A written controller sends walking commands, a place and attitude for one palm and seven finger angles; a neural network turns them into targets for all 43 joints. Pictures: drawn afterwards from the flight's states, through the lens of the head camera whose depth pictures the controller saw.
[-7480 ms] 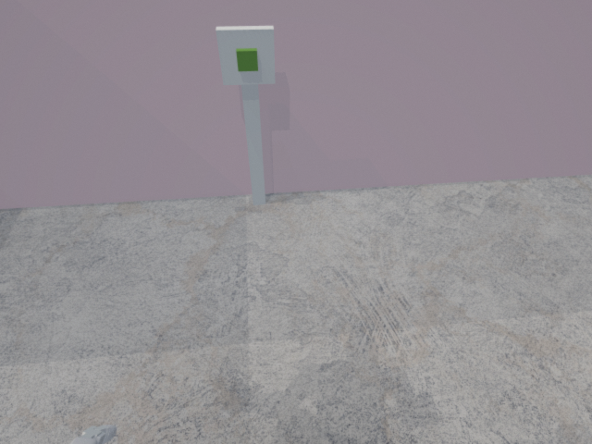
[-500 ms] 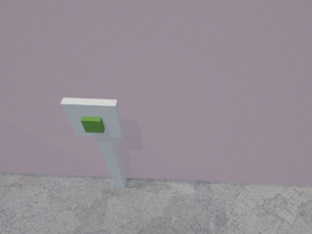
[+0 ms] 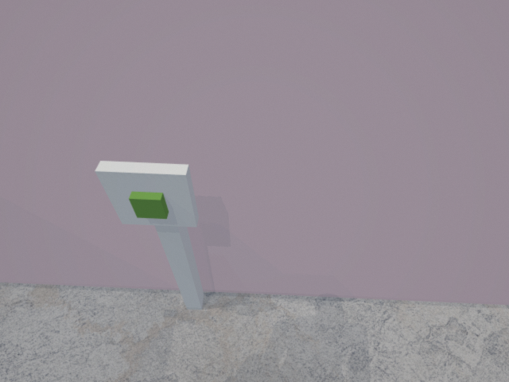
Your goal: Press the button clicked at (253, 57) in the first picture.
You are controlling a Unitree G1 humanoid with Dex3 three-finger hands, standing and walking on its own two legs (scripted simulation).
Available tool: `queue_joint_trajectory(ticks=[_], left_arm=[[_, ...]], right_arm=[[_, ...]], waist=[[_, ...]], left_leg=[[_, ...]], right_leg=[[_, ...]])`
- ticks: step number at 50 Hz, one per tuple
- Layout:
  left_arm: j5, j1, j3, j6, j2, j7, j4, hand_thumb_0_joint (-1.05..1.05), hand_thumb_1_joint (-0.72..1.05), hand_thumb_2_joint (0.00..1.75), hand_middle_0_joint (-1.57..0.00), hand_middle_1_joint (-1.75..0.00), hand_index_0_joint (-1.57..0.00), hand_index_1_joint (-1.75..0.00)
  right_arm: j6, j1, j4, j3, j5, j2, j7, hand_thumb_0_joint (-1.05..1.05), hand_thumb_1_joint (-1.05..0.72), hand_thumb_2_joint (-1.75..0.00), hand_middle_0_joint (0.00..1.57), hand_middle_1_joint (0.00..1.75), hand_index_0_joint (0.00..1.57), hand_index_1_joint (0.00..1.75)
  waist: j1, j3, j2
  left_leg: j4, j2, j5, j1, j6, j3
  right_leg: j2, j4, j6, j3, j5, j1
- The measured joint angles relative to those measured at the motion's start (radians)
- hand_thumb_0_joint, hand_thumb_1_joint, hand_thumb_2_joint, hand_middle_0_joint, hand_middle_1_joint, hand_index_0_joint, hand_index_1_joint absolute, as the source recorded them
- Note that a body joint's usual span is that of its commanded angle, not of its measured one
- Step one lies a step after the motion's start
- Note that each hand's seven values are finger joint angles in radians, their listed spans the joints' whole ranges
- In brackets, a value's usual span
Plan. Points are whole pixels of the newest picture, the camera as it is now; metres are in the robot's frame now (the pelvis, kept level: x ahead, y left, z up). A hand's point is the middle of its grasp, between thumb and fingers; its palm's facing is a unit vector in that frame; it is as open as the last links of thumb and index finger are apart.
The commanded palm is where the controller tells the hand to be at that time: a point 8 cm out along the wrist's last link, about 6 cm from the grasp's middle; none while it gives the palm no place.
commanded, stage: look again from close up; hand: left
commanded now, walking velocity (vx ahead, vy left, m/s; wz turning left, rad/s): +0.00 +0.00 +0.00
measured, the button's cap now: (150, 204) +0.46 +0.26 -0.05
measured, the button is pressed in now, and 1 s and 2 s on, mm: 0 0 0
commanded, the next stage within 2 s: raise the hand and make a fist in 0.16 s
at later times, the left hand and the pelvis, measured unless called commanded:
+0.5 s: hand (143, 350) +0.17 +0.18 -0.03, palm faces +0.18 -0.98 -0.08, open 6.6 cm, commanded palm +0.10 +0.22 -0.07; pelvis -0.04 +0.01 -0.03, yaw +2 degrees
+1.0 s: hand out of the picture +0.13 +0.17 -0.07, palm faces -0.04 -1.00 -0.01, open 3.4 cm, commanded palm +0.11 +0.24 -0.06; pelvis -0.09 +0.01 -0.11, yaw +1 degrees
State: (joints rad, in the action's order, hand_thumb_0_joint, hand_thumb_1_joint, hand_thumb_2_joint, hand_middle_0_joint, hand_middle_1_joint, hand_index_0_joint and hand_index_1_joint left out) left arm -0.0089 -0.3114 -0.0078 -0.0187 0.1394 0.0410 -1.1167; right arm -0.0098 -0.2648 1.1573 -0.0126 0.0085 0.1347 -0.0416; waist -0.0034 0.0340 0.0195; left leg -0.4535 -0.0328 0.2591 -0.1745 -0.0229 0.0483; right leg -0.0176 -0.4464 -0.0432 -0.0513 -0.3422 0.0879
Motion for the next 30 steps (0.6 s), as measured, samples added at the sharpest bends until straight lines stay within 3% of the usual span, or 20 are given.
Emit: queue_joint_trajectory(ticks=[14,15,16,17,20,23,25,28,30], left_arm=[[-0.003,-0.010,-0.001,-0.009,-0.009,0.008,-0.007,0.01,0.91,0.90,-0.20,-0.30,-0.20,-0.30],[0.044,-0.063,-0.011,0.046,-0.011,0.008,0.155,0.01,0.91,0.90,-0.20,-0.30,-0.20,-0.30],[0.059,-0.125,-0.010,0.073,0.003,0.034,0.331,0.03,0.94,0.90,-0.20,-0.30,-0.20,-0.31],[0.082,-0.175,-0.003,0.058,0.022,0.060,0.478,0.04,0.96,0.89,-0.21,-0.31,-0.21,-0.31],[0.144,-0.206,0.006,-0.017,0.053,0.088,0.778,0.06,0.99,0.90,-0.24,-0.34,-0.24,-0.34],[0.162,-0.125,0.025,-0.176,0.044,0.047,0.894,0.05,0.98,0.90,-0.28,-0.39,-0.28,-0.39],[0.180,-0.062,0.035,-0.303,0.017,-0.020,0.915,0.04,0.96,0.90,-0.31,-0.43,-0.31,-0.44],[0.203,-0.014,0.034,-0.487,-0.028,-0.172,0.929,0.03,0.95,0.90,-0.38,-0.51,-0.38,-0.51],[0.198,-0.019,0.028,-0.556,-0.043,-0.248,0.939,0.02,0.94,0.90,-0.43,-0.56,-0.43,-0.56]], right_arm=[[0.002,-0.006,-0.001,0.001,-0.002,0.001,0.000,0.02,-0.92,-0.90,0.19,0.30,0.20,0.30],[-0.007,-0.021,-0.045,-0.003,-0.010,0.012,-0.001,0.02,-0.92,-0.90,0.20,0.30,0.20,0.30],[-0.048,-0.043,-0.093,-0.004,-0.015,0.022,-0.012,0.02,-0.93,-0.90,0.20,0.30,0.20,0.30],[-0.096,-0.062,-0.136,0.003,-0.025,0.030,-0.022,0.02,-0.93,-0.90,0.20,0.30,0.20,0.30],[-0.197,-0.065,-0.241,0.022,-0.046,0.074,-0.037,0.02,-0.92,-0.90,0.20,0.30,0.20,0.30],[-0.244,-0.010,-0.332,0.042,-0.027,0.121,-0.031,0.02,-0.92,-0.90,0.20,0.30,0.20,0.30],[-0.258,0.037,-0.391,0.059,-0.015,0.135,-0.016,0.02,-0.91,-0.90,0.20,0.30,0.20,0.30],[-0.254,0.103,-0.477,0.082,-0.012,0.139,0.017,0.02,-0.91,-0.90,0.20,0.30,0.20,0.30],[-0.233,0.136,-0.540,0.094,-0.012,0.137,0.032,0.02,-0.91,-0.90,0.19,0.30,0.20,0.30]], waist=[[-0.003,-0.005,-0.009],[-0.003,-0.001,-0.016],[-0.012,-0.001,-0.016],[-0.012,-0.008,-0.015],[0.014,-0.035,-0.043],[0.040,-0.095,-0.064],[0.037,-0.142,-0.054],[0.022,-0.189,-0.016],[0.014,-0.204,0.007]], left_leg=[[-0.024,-0.008,0.001,-0.019,0.001,-0.004],[-0.039,-0.012,0.009,-0.030,0.007,-0.003],[-0.035,-0.011,0.016,-0.028,0.004,0.005],[-0.037,-0.004,0.015,-0.036,0.002,0.010],[-0.097,0.018,0.018,-0.109,0.011,-0.014],[-0.219,0.028,0.045,-0.269,0.018,-0.032],[-0.318,0.025,0.074,-0.391,0.015,-0.024],[-0.471,0.013,0.112,-0.554,0.011,-0.014],[-0.570,0.006,0.158,-0.641,0.009,-0.012]], right_leg=[[-0.007,0.010,0.001,-0.007,0.007,0.001],[-0.011,0.002,0.003,-0.005,0.009,0.011],[-0.008,-0.020,0.002,0.003,0.003,0.026],[0.000,-0.047,0.002,0.007,-0.009,0.045],[0.023,-0.122,0.009,-0.019,-0.042,0.111],[0.038,-0.253,0.014,-0.037,-0.081,0.264],[0.042,-0.366,0.011,-0.028,-0.116,0.396],[0.036,-0.531,0.005,-0.010,-0.171,0.568],[0.033,-0.630,-0.004,-0.006,-0.204,0.657]])
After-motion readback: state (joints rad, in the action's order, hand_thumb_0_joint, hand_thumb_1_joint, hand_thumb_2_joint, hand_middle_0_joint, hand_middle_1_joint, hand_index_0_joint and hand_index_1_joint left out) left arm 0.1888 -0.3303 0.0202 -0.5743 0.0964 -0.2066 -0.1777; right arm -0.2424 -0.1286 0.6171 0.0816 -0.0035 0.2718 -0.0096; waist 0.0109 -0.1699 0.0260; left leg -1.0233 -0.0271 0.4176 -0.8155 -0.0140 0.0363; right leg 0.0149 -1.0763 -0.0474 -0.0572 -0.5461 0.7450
